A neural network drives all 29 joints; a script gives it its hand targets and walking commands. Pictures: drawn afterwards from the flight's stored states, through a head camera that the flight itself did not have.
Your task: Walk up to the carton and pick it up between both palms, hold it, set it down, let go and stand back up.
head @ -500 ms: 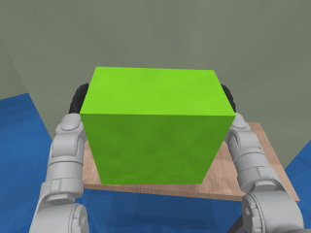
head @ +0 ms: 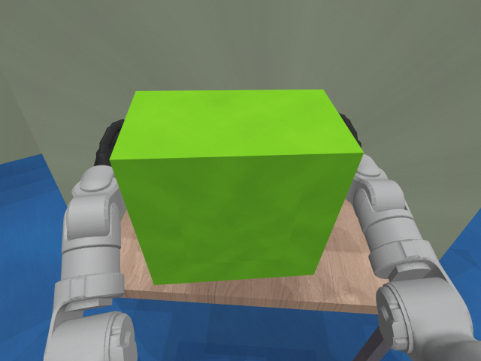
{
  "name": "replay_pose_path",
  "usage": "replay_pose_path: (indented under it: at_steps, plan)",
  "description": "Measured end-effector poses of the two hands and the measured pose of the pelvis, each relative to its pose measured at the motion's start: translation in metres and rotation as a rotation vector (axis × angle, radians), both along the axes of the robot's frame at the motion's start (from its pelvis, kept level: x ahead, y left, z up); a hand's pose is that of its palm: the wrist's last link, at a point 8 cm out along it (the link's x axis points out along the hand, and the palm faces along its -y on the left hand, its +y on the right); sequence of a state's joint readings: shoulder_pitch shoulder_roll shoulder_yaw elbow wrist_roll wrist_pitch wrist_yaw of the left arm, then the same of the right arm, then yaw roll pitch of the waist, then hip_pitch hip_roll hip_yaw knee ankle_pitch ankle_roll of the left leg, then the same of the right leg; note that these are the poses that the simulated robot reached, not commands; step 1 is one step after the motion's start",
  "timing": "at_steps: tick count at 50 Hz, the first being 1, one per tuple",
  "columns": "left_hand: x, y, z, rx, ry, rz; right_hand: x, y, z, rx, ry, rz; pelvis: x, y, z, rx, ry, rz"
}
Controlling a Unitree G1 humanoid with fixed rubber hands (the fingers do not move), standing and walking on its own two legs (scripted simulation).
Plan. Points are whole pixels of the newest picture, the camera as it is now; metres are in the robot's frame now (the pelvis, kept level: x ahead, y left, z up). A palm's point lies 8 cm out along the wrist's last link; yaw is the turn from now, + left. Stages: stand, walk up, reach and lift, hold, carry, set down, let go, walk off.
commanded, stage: reach and lift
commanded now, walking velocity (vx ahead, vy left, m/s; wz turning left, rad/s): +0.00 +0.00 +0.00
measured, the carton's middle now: (234, 192) +0.36 -0.01 +0.15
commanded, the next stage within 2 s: hold in 1.08 s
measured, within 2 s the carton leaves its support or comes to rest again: neither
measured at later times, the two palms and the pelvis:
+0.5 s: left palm (110, 161) +0.37 +0.19 +0.21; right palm (351, 145) +0.38 -0.20 +0.23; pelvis +0.00 +0.00 +0.00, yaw +0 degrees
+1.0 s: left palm (99, 146) +0.36 +0.19 +0.25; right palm (356, 129) +0.37 -0.20 +0.26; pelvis +0.00 +0.00 +0.00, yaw +0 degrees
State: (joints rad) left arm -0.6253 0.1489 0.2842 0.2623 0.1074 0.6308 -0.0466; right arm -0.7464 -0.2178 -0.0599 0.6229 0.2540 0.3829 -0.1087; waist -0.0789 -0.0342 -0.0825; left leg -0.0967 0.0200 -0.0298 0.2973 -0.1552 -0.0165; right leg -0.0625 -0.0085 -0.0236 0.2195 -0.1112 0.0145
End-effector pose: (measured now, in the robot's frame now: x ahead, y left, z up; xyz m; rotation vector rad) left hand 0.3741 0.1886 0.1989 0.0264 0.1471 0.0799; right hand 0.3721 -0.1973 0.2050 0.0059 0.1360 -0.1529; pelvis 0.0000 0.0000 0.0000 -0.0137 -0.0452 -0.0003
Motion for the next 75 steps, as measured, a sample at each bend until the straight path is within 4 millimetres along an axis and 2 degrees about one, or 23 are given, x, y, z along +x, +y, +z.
replay_pose_path:
  at_steps: [18, 25, 40, 59, 68, 75]
  plan:
    - [-0.006, -0.003, 0.016, -0.014, 0.006, 0.015, 0.000, -0.003, 0.019, 0.024, 0.006, 0.009, 0.000, -0.001, 0.000, 0.000, -0.014, 0.000]
    - [-0.001, -0.003, 0.014, -0.035, 0.036, 0.015, 0.005, -0.003, 0.021, 0.003, 0.038, 0.008, 0.001, -0.004, 0.000, 0.001, -0.009, -0.001]
    - [-0.008, 0.000, 0.035, -0.024, -0.016, 0.024, 0.002, 0.000, 0.045, 0.009, -0.012, 0.017, 0.004, -0.005, 0.000, -0.005, -0.009, 0.007]
    - [-0.010, 0.000, 0.060, -0.024, -0.010, 0.022, 0.001, 0.001, 0.068, 0.009, -0.002, 0.021, -0.005, -0.004, 0.000, -0.002, 0.012, -0.002]
    - [-0.008, 0.002, 0.058, -0.037, 0.001, 0.025, 0.005, 0.003, 0.077, -0.016, 0.011, 0.026, -0.001, -0.008, -0.001, -0.003, 0.010, 0.006]
    - [-0.002, 0.000, 0.055, -0.035, 0.022, 0.022, 0.011, 0.001, 0.076, -0.013, 0.032, 0.024, 0.004, -0.008, -0.001, -0.005, 0.017, 0.011]
